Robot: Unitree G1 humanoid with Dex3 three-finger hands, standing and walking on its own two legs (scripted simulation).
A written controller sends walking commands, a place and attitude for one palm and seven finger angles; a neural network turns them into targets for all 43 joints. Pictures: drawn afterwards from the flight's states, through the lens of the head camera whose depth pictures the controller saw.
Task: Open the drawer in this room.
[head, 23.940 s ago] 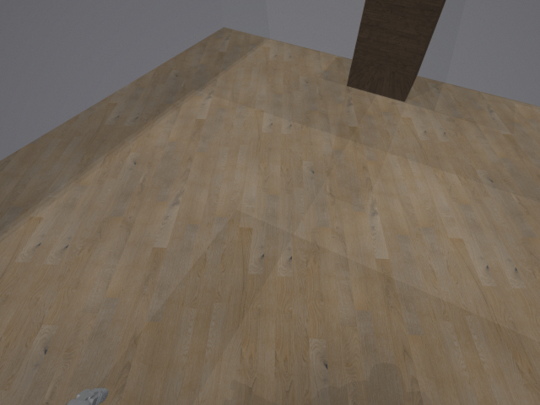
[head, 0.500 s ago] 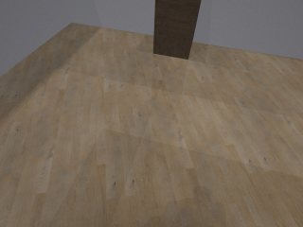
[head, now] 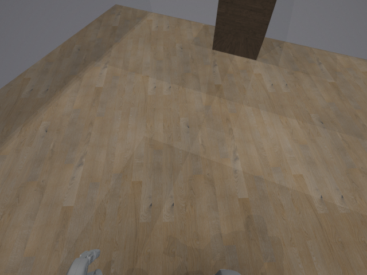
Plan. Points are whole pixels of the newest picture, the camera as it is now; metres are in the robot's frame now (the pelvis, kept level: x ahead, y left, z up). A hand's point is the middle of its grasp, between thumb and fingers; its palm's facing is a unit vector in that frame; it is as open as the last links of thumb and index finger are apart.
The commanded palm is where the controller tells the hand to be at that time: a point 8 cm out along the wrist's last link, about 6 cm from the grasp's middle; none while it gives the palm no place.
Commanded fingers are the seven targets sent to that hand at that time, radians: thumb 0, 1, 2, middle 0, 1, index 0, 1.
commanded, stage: turn or walk to find it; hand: left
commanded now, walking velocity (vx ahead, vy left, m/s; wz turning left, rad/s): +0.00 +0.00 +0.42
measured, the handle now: out of the picture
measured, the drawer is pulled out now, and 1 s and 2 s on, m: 0.00 0.00 0.00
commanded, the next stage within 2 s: stand and wait in 0.08 s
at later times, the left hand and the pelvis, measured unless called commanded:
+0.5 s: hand out of the picture -0.06 +0.13 -0.17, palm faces +0.21 -0.95 -0.23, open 7.4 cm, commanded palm none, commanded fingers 0.00 0.90 0.90 -0.20 -0.30 -0.20 -0.30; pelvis -0.01 -0.05 +0.00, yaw +8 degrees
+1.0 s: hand out of the picture -0.03 +0.12 -0.17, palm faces +0.25 -0.94 -0.22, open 7.4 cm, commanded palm none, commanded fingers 0.00 0.90 0.90 -0.20 -0.30 -0.20 -0.30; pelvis -0.01 -0.06 -0.01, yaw +10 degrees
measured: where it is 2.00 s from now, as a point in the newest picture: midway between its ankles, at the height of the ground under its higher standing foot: (186, 238)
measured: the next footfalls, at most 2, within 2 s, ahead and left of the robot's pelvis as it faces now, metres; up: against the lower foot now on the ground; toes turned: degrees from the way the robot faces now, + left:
right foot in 0.10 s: +0.04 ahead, -0.14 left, +0.00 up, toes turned -1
left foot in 0.56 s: -0.03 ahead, +0.08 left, +0.00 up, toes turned +12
